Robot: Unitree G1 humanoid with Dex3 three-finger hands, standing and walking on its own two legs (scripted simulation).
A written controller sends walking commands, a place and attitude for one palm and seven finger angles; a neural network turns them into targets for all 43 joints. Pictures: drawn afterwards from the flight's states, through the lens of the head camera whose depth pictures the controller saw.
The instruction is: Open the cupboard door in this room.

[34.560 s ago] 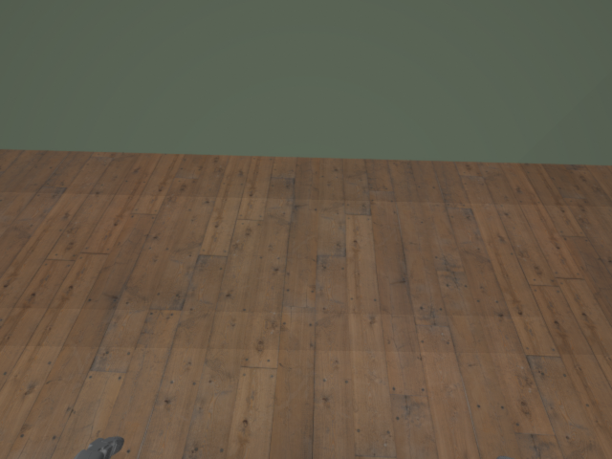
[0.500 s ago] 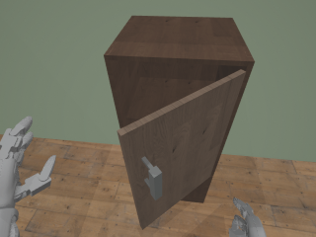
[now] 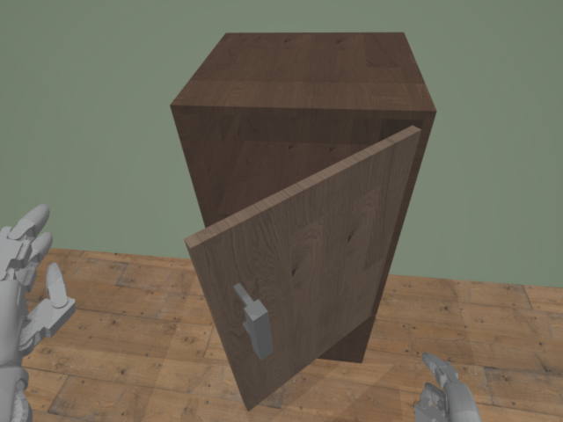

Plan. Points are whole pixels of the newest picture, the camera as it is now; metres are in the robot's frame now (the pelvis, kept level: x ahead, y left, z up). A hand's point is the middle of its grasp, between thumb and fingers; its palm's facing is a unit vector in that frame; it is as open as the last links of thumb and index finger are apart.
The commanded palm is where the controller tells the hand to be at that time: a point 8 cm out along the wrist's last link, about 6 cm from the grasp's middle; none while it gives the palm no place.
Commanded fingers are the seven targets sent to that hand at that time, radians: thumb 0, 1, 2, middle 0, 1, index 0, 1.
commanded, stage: step back with the hand held close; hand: left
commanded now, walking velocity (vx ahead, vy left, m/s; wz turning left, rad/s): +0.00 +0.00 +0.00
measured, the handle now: (252, 320) +0.26 +0.08 +0.02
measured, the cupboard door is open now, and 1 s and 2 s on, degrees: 43 43 43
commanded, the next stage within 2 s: stop stepping back and stand still in 1.04 s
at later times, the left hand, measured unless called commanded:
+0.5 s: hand (28, 333) +0.15 +0.28 +0.16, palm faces +0.34 -0.79 -0.52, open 7.4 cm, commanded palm +0.09 +0.32 +0.17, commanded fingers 0.00 0.90 0.90 -0.20 -0.30 -0.20 -0.30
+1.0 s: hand out of the picture +0.01 +0.34 +0.16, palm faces +0.52 -0.70 -0.49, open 7.4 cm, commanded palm -0.07 +0.37 +0.17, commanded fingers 0.00 0.90 0.90 -0.20 -0.30 -0.20 -0.30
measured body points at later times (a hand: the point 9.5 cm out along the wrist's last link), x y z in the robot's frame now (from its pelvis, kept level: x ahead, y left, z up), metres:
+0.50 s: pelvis -0.06 +0.03 -0.01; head -0.04 +0.03 +0.44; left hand +0.13 +0.32 +0.19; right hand +0.12 -0.23 -0.08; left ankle -0.01 +0.12 -0.74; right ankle -0.03 -0.09 -0.74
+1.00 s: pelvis -0.17 +0.05 -0.03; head -0.15 +0.07 +0.42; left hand -0.03 +0.37 +0.19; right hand +0.02 -0.17 -0.10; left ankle -0.01 +0.13 -0.74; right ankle -0.10 -0.08 -0.71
